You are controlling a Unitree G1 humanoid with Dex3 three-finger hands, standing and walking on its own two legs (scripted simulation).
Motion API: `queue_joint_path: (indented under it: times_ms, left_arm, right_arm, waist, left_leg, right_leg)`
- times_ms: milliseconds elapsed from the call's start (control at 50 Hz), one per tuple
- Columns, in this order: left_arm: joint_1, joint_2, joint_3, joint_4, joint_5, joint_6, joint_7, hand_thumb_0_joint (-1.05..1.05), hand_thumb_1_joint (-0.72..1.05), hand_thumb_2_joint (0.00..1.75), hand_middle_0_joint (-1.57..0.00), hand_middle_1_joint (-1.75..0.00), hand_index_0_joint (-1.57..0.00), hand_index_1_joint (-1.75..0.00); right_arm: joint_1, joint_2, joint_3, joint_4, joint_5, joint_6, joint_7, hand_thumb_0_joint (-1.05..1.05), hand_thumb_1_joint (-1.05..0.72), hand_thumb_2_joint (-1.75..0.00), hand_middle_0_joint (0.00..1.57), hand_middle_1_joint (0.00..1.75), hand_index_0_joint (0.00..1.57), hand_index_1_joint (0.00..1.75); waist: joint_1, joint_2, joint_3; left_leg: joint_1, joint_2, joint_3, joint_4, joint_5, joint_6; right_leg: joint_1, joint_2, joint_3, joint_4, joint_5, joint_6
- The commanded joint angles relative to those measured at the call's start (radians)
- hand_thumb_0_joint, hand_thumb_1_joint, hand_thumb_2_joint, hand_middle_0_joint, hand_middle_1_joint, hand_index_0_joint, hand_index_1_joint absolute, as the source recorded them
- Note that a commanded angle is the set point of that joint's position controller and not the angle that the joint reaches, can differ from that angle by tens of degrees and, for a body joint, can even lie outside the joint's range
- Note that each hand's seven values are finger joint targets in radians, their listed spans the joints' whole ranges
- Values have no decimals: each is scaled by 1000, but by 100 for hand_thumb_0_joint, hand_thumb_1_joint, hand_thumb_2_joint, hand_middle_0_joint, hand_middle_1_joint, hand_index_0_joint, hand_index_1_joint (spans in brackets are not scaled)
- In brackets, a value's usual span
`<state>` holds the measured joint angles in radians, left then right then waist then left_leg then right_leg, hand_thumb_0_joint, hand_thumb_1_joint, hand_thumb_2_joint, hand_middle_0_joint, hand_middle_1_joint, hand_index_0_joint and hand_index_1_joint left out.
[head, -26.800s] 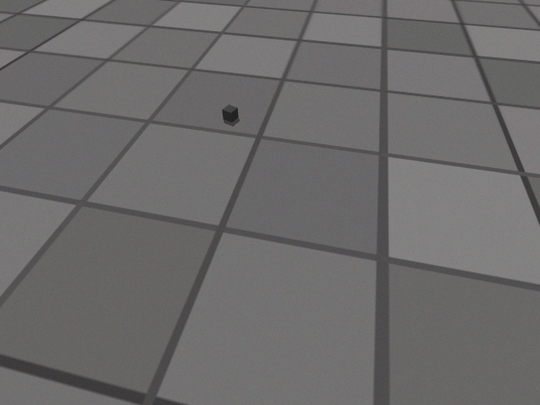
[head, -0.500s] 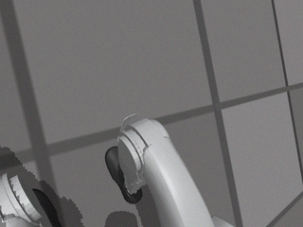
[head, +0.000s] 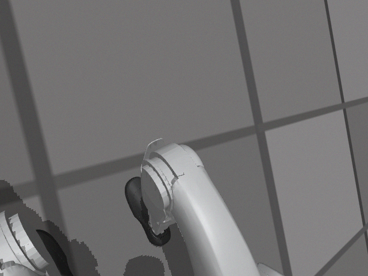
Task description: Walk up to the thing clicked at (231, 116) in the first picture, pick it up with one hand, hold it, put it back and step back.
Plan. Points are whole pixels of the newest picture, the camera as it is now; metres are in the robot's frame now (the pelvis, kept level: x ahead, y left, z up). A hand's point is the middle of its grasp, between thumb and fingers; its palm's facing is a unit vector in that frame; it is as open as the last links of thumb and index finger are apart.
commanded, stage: open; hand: left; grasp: from above
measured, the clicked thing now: out of the picture +0.44 +0.35 -0.29
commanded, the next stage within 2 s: withdraw in 0.38 s
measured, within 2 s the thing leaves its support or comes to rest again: rests again in 0.88 s
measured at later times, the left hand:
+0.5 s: hand out of the picture +0.43 +0.35 -0.26, palm faces -0.05 -0.45 -0.89, open 13.4 cm
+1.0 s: hand out of the picture +0.43 +0.39 -0.11, palm faces -0.19 -0.33 -0.92, open 13.6 cm
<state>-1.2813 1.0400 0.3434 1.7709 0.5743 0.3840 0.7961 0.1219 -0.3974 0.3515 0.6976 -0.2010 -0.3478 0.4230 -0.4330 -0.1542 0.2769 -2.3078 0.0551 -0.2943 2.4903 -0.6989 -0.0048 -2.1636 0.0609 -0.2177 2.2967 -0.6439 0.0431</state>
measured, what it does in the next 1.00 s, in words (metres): stands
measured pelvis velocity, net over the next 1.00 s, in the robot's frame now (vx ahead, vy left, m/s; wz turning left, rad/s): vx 0.01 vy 0.00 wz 0.07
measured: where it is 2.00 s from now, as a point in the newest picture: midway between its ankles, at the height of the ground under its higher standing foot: (111, 250)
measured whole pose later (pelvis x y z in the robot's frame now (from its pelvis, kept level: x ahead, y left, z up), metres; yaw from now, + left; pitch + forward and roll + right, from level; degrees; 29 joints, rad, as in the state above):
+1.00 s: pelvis +0.01 +0.00 +0.02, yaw +4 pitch +32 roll -11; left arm -0.99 0.73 0.09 1.32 0.74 0.45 0.38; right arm 0.20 -0.32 0.13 0.79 -0.09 -0.26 0.36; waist -0.25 0.04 -0.05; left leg -2.27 0.07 -0.18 2.38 -0.71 0.01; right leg -2.16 0.04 -0.13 2.26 -0.68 0.03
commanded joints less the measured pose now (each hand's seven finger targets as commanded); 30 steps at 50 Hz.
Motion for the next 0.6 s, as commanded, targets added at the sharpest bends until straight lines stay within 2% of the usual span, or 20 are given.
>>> queue_joint_path:
  times_ms: [0,20,80,100,120,140,180,280,320,360,400,440,460,480,500,520,580]
  left_arm:
    - [-225,184,-22,-99,18,1,34,0,-41,96,-20,-90,-17,-93]
    - [-230,173,-31,-107,12,2,34,0,-42,98,-19,-91,-16,-94]
    - [-237,190,-23,-106,18,0,41,0,-44,99,-17,-93,-15,-96]
    - [-229,177,-34,-113,17,1,39,0,-43,101,-19,-94,-16,-97]
    - [-232,181,-26,-103,19,1,39,0,-45,103,-18,-94,-15,-98]
    - [-228,175,-37,-114,20,1,37,0,-43,104,-19,-95,-15,-98]
    - [-232,189,-26,-103,23,1,41,0,-43,103,-19,-95,-16,-98]
    - [-229,164,-45,-104,11,3,29,0,-45,101,-16,-95,-13,-98]
    - [-221,168,-32,-94,14,2,32,0,-45,103,-15,-97,-13,-100]
    - [-226,159,-49,-101,9,3,27,0,-44,104,-17,-99,-14,-101]
    - [-217,148,-47,-94,10,5,25,0,-46,103,-14,-99,-11,-101]
    - [-223,170,-37,-97,5,3,30,0,-45,101,-16,-97,-13,-100]
    - [-218,174,-35,-98,10,3,32,0,-46,104,-15,-99,-12,-102]
    - [-225,190,-27,-101,15,2,36,0,-48,96,-10,-100,-11,-98]
    - [-234,192,-37,-112,19,4,28,0,-49,95,-10,-99,-11,-98]
    - [-233,212,-25,-118,25,-1,28,0,-49,96,-9,-100,-10,-98]
    - [-252,241,-29,-182,51,-2,16,0,-48,94,-11,-97,-12,-96]
  right_arm:
    - [236,-352,-81,49,4,3,4,0,-90,-90,20,30,20,30]
    - [225,-352,-80,46,0,2,5,0,-90,-90,20,30,20,30]
    - [229,-356,-81,56,1,2,5,0,-90,-90,20,30,20,30]
    - [238,-354,-79,43,0,4,6,0,-90,-90,20,30,20,30]
    - [227,-353,-82,55,4,2,4,0,-90,-90,20,30,20,30]
    - [231,-350,-78,44,1,3,7,0,-90,-90,20,30,20,30]
    - [234,-354,-83,58,2,2,5,0,-90,-90,20,30,20,30]
    - [230,-354,-80,50,0,0,6,0,-90,-90,20,30,20,30]
    - [241,-358,-85,51,2,-1,7,0,-90,-90,20,30,20,30]
    - [236,-349,-78,48,-1,-1,7,0,-90,-90,20,30,20,30]
    - [242,-351,-80,42,2,3,10,0,-90,-90,20,30,20,30]
    - [236,-355,-79,41,-3,1,7,0,-90,-90,20,30,20,30]
    - [238,-352,-78,40,1,2,7,0,-90,-90,20,30,20,30]
    - [235,-357,-79,47,0,3,5,0,-91,-90,20,30,20,30]
    - [222,-345,-71,44,2,0,7,0,-91,-90,20,30,20,30]
    - [223,-350,-75,53,3,0,3,0,-91,-90,20,30,20,30]
    - [215,-343,-82,45,6,-1,-1,0,-91,-90,20,30,20,30]
  waist:
    - [-71,570,-667]
    - [-74,569,-659]
    - [-71,580,-660]
    - [-76,575,-667]
    - [-66,581,-660]
    - [-74,582,-663]
    - [-70,594,-661]
    - [-82,563,-647]
    - [-74,560,-669]
    - [-77,566,-656]
    - [-78,561,-653]
    - [-75,551,-657]
    - [-73,553,-657]
    - [-68,559,-668]
    - [-63,581,-660]
    - [-60,594,-669]
    - [-43,624,-700]
  left_leg:
    - [504,42,71,-254,195,-7]
    - [501,41,71,-248,198,-7]
    - [500,42,71,-254,194,-8]
    - [509,40,75,-248,208,-7]
    - [510,43,73,-251,201,-10]
    - [509,41,77,-243,216,-7]
    - [515,41,74,-259,204,-11]
    - [497,37,79,-244,199,-4]
    - [502,40,76,-247,218,-5]
    - [508,37,77,-247,220,-7]
    - [508,39,70,-248,220,-8]
    - [484,35,81,-243,205,-2]
    - [486,36,76,-248,207,-3]
    - [494,38,74,-254,201,-6]
    - [507,37,72,-254,199,-9]
    - [520,41,71,-261,188,-10]
    - [527,40,85,-268,193,-10]
  right_leg:
    - [376,34,-82,-200,277,-42]
    - [371,32,-79,-191,283,-41]
    - [376,31,-81,-195,281,-42]
    - [391,33,-79,-199,295,-42]
    - [369,32,-81,-196,284,-43]
    - [388,34,-78,-197,301,-41]
    - [382,32,-82,-196,288,-45]
    - [380,33,-77,-202,287,-39]
    - [391,37,-79,-203,302,-41]
    - [377,34,-80,-196,301,-42]
    - [365,33,-83,-193,296,-43]
    - [398,37,-75,-203,295,-41]
    - [388,35,-78,-203,291,-42]
    - [390,35,-79,-201,286,-44]
    - [358,28,-79,-189,276,-45]
    - [362,32,-81,-192,267,-46]
    - [379,29,-71,-197,268,-46]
